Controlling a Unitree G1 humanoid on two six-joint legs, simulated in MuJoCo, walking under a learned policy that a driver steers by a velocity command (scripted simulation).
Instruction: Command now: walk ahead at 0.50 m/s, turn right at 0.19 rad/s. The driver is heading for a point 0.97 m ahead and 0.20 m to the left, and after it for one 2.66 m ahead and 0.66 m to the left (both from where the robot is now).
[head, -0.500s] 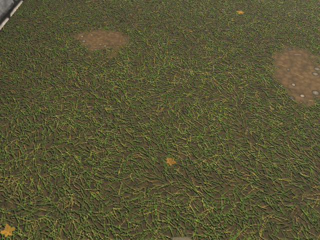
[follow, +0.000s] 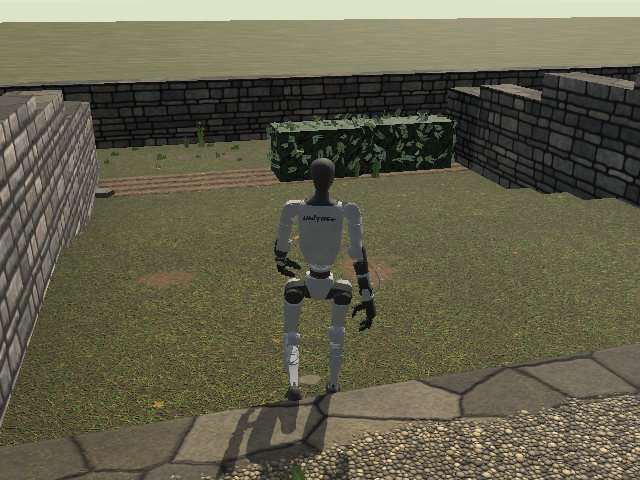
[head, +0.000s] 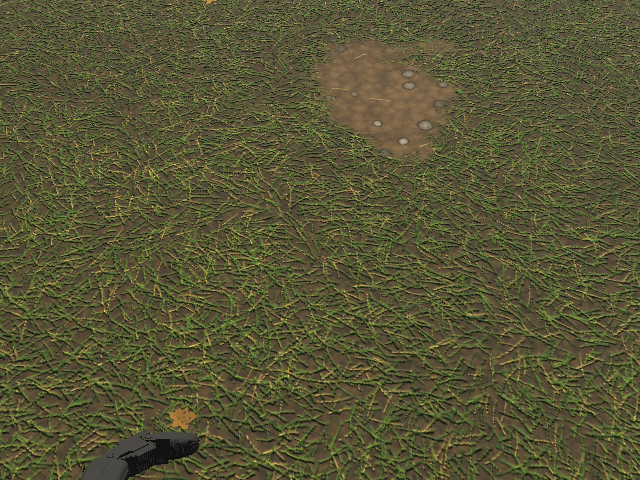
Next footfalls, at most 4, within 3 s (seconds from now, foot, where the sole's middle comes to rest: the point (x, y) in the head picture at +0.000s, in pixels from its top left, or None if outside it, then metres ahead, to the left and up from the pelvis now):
0.44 left None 0.38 0.21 -0.78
1.00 right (245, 374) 0.73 0.13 -0.78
1.46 left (153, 292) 0.99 0.35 -0.78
1.90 right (243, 223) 1.19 0.12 -0.78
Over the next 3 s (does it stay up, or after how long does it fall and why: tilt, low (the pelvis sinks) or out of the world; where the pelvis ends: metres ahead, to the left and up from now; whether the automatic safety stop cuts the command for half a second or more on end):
stays up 1.59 0.42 -0.03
